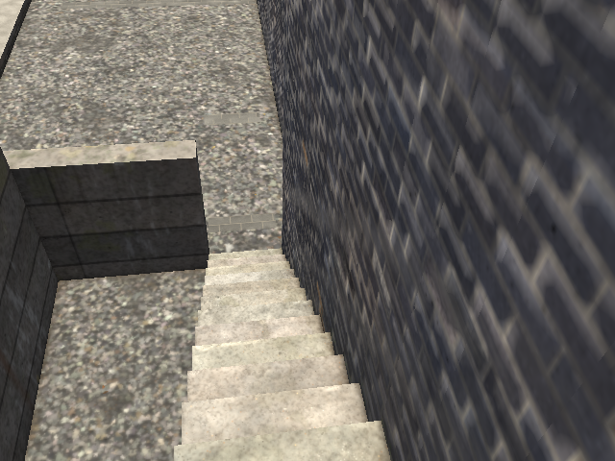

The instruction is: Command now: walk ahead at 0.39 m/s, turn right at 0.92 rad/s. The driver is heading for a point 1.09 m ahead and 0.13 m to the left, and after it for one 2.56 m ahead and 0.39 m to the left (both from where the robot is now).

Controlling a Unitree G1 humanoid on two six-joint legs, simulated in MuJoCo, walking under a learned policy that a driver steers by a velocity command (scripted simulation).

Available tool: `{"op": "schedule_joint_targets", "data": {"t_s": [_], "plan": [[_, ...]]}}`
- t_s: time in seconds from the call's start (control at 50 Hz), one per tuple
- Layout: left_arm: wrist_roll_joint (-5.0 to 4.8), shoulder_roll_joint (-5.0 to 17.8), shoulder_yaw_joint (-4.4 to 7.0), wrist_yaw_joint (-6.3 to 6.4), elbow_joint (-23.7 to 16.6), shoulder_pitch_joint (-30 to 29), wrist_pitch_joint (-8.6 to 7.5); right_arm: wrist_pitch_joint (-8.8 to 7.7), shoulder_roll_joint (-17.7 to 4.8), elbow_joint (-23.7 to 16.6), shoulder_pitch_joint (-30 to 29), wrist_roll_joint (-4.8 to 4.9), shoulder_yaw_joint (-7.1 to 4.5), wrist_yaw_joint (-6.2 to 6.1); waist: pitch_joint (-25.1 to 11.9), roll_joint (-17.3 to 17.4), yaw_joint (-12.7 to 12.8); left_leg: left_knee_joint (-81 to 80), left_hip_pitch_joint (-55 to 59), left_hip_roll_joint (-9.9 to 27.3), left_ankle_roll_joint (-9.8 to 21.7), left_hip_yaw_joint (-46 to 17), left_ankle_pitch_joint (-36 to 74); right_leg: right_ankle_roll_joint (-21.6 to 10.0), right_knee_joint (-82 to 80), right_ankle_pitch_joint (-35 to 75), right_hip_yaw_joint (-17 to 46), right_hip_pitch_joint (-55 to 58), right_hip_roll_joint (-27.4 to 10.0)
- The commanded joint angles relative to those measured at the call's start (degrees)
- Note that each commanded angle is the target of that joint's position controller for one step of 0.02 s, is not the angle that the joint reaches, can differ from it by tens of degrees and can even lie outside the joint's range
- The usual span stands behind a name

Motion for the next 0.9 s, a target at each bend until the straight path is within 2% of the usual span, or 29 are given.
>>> {"op": "schedule_joint_targets", "data": {"t_s": [0.02, 0.04, 0.08, 0.12, 0.14, 0.16, 0.22, 0.3, 0.34, 0.38, 0.4, 0.42, 0.44, 0.46, 0.48, 0.5, 0.52, 0.54, 0.58, 0.62, 0.66, 0.7, 0.72, 0.74, 0.76, 0.78, 0.8, 0.84, 0.9], "plan": [[-2.13, -3.96, -3.59, -0.44, -7.49, -12.35, -1.41, -1.05, -3.72, -0.65, 4.87, 0.29, 0.43, -1.62, 3.76, 9.62, -5.37, -20.37, -22.88, 2.16, -0.97, -8.45, 19.38, -16.63, -17.18, -3.32, 48.53, -5.06, -18.28], [-3.36, -1.32, -3.10, -0.18, -10.01, -16.93, -0.71, 0.31, -3.05, -0.68, 5.08, -0.24, -0.40, -1.24, 5.74, 8.67, -6.89, -22.16, -16.22, 1.99, -2.33, -4.53, 18.62, -16.88, -20.96, -3.47, 45.72, -14.30, -16.63], [-1.97, 1.33, -2.08, 1.26, -7.40, -11.33, -0.80, 1.30, 0.84, -2.60, 3.71, -2.67, 0.40, 0.18, 2.63, 5.59, -5.59, -19.34, -8.86, -0.16, -0.20, -1.88, 21.21, -13.42, -17.00, 2.17, 43.25, -17.33, -10.42], [-3.15, -1.24, -2.10, 3.33, -4.21, -4.13, -2.08, 1.89, 0.11, -1.84, 1.45, -2.63, 0.16, 2.13, 1.18, 7.16, -0.87, -27.33, -20.04, -1.04, 1.20, -4.99, 35.58, -9.56, -0.48, 4.23, 35.11, -4.64, -7.23], [-12.23, 1.22, 0.81, 9.01, -0.30, 4.41, -0.56, 4.27, 2.58, -1.91, -8.64, -2.64, -1.05, 0.79, 6.67, 24.56, 0.29, -52.14, -11.25, 0.23, 0.59, -0.56, 47.31, -4.57, -11.12, 15.76, 36.15, 2.15, -13.52], [-11.67, 0.90, 0.52, 11.55, 0.27, 5.87, 0.36, 5.30, 3.85, -3.23, -13.04, -1.91, -0.44, 1.15, 8.03, 16.51, 3.86, -56.44, -5.69, -0.30, 0.49, -1.42, 52.70, -3.25, -8.02, 13.24, 40.56, -1.40, -13.00], [-9.70, -2.59, 0.64, 13.90, 1.11, 2.51, 0.86, 6.70, 3.41, 0.81, -7.67, -0.98, -1.48, 3.95, 8.57, -0.50, 2.57, -61.18, -2.21, -3.01, 4.00, -0.38, 55.69, -1.91, 2.16, 22.14, 32.91, 3.18, -10.50], [-8.80, -3.42, 1.90, 14.00, 2.94, 1.89, -0.39, 6.88, 3.90, 4.23, -2.26, -2.27, -2.16, 4.67, 7.60, -7.34, 2.68, -63.41, -1.64, -5.10, 7.57, 0.46, 51.40, -2.99, 13.06, 21.89, 29.00, 8.43, -10.13], [-8.08, -4.75, 1.75, 13.45, 3.21, 1.18, -1.00, 5.46, 3.07, 6.27, 1.25, -2.20, -3.02, 3.78, 7.63, -6.15, 2.31, -67.06, 3.62, -4.80, 7.94, 1.49, 48.22, -3.80, 18.96, 26.35, 27.22, 7.33, -11.05], [-6.67, -4.28, 1.04, 12.17, 0.85, -9.70, -1.35, 4.01, 3.50, 13.14, 22.36, -0.88, -3.44, 2.16, 4.48, 1.19, -8.57, -81.55, 36.36, -5.22, 10.36, 7.79, 49.57, -0.18, 38.05, 26.43, 13.19, -13.69, -7.35], [-5.78, 0.00, 2.37, 10.58, -1.18, -17.22, -1.04, 3.73, 2.43, 15.75, 33.27, 1.19, -3.60, 1.39, 7.89, 10.42, -18.46, -97.68, 55.29, -0.63, 16.48, 8.27, 63.47, 4.39, 65.54, 2.77, 0.12, -31.11, 1.05], [-5.11, 1.97, 3.03, 9.94, -6.28, -24.58, -1.60, 2.85, 2.02, 14.02, 32.61, 1.55, -2.93, 1.14, 6.80, 5.45, -20.47, -93.15, 65.77, 5.10, 19.56, -0.05, 68.55, 4.74, 70.82, -17.97, -3.78, -44.64, 1.03], [-8.94, -0.27, 1.97, 10.43, -8.73, -15.53, -2.56, 2.31, -4.43, 12.98, 28.57, -1.49, -4.20, 0.24, -3.41, 10.69, -11.67, -78.89, 84.42, 17.06, 27.90, -18.57, 66.06, 7.05, 66.79, -19.98, 7.49, -57.66, -5.79], [-8.31, -1.54, 0.78, 10.96, -6.89, -13.28, -2.63, 2.22, -5.77, 11.58, 25.61, -1.83, -6.05, -0.91, -7.37, 6.95, -11.64, -78.50, 76.39, 21.19, 29.63, -25.00, 50.20, 5.62, 60.51, -17.88, 12.62, -55.48, -11.27], [-4.68, 2.75, 2.29, 11.81, -9.02, -31.77, -3.37, 0.32, 1.83, 13.29, 30.72, -2.39, -3.54, -1.72, 5.90, -0.45, -18.47, -81.58, 65.22, 14.46, 20.64, -19.30, 28.80, 5.44, 46.18, -28.52, 15.73, -61.47, -13.95], [-2.53, 4.90, 2.65, 10.45, -11.50, -35.66, -4.29, -0.53, 3.05, 9.87, 21.78, -2.65, -2.41, -2.23, 10.96, -8.32, -14.38, -90.05, 40.39, 3.67, 14.73, -7.97, 17.14, 8.22, 16.46, -12.49, 7.40, -40.54, -13.45], [-4.00, 0.20, 1.79, 7.83, -11.68, -28.46, -4.08, 0.06, 2.02, 9.90, 9.15, -0.48, -2.51, -2.55, 11.91, -8.67, -3.38, -92.77, 15.40, 0.33, 13.53, -0.72, 16.62, 10.29, -11.26, 9.86, 1.92, -8.97, -14.46], [-5.83, -4.88, 1.98, 6.46, -1.06, -8.39, -1.33, 0.11, -0.39, 12.76, 6.20, -0.78, -3.26, -1.76, 1.12, 1.26, 3.06, -95.11, -0.39, -0.81, 15.85, 0.16, 18.83, 10.15, 5.52, 33.04, -2.40, 26.08, -12.47], [-11.20, -1.47, 2.47, 9.53, 3.10, 5.95, 2.09, 1.30, 3.08, 8.08, -8.96, 0.12, -3.50, -1.54, 1.05, 0.13, 11.38, -75.45, -0.24, -4.07, 12.18, 5.33, 11.34, 9.94, -17.39, 56.03, 5.76, 33.02, -21.08], [-10.51, 0.72, 2.15, 9.52, 0.62, -4.15, 4.30, 4.94, 3.57, 13.87, 7.39, 0.81, -3.37, -0.95, 5.71, -0.15, 1.61, -65.07, 7.75, -8.19, 9.69, 7.22, 4.41, 11.98, -30.57, 62.87, 3.07, 34.18, -19.90], [-7.83, 2.68, 2.75, 8.07, 1.06, 0.01, 4.67, 8.78, 0.81, 12.04, 3.42, -1.00, -4.38, -1.85, 6.96, -0.80, 6.72, -40.57, 6.18, -11.20, 9.28, 8.28, -6.59, 9.77, -30.37, 64.61, 4.93, 34.65, -21.40], [-5.13, 6.86, 2.84, 7.31, -2.22, -4.54, 4.18, 9.73, 1.89, 9.50, 10.48, 1.07, -3.68, -0.42, 3.89, -7.05, 0.82, -21.90, 4.62, -10.88, 10.04, 4.97, -6.64, 10.34, -23.82, 54.14, 5.95, 35.49, -22.89], [-7.35, 7.13, 2.76, 7.19, -2.69, -3.32, 4.01, 9.64, 7.22, 7.76, 18.94, 1.10, -2.22, 0.28, -0.26, -18.07, -3.13, -15.67, -4.59, -6.08, 10.31, 2.05, -7.18, 4.00, -13.14, 66.09, 12.94, 41.84, -36.82], [-9.16, 8.47, 3.85, 7.81, -2.28, 0.33, 4.46, 10.60, 5.67, 10.46, 20.64, -2.04, -2.24, 0.59, -0.99, -15.96, -1.95, -15.13, -8.81, -3.75, 9.75, -1.07, 4.02, 0.21, -17.00, 45.69, 25.15, 37.02, -42.65], [-8.96, 6.87, 2.94, 8.44, -3.18, 2.14, 4.53, 11.31, 2.39, 8.75, 14.02, -4.15, -2.61, 1.35, 6.25, -4.22, -0.59, -21.01, -11.27, -4.20, 8.03, -1.77, 12.00, 1.24, -22.26, 39.23, 20.61, 29.28, -39.48], [-8.83, 11.02, 4.47, 10.52, -4.42, -8.47, 3.83, 11.79, 4.69, 4.32, 7.49, -3.37, -1.55, 1.58, 9.12, -14.92, -4.04, -30.92, -14.00, 0.22, 5.70, -0.94, 22.47, -3.90, -23.22, 17.68, 29.98, 16.51, -46.72], [-9.08, 6.53, 2.88, 11.33, -5.66, -12.04, 3.06, 11.75, 1.99, 3.17, 2.96, -2.41, -2.20, 2.02, 12.45, -7.50, -3.40, -39.46, -7.44, 2.59, 4.19, -1.16, 27.68, -3.10, -23.55, 8.86, 25.82, 5.55, -43.28], [-6.82, 7.42, 3.13, 11.61, -5.85, -11.63, 0.81, 12.69, 3.94, 1.63, 1.48, -0.87, -2.72, 1.87, 13.63, -9.76, -3.36, -36.45, 3.66, 0.57, 4.65, 5.14, 31.55, -1.18, -16.73, 10.80, 17.75, -7.47, -40.08], [-9.59, -0.50, 0.96, 13.43, -5.40, -15.98, -4.17, 12.33, 5.00, -0.70, -0.40, 0.51, -2.91, 3.99, 15.05, -10.12, -9.04, -58.26, 13.40, -0.12, 6.09, 0.55, 70.11, 9.33, -8.51, -16.18, -0.31, -21.40, -28.18]]}}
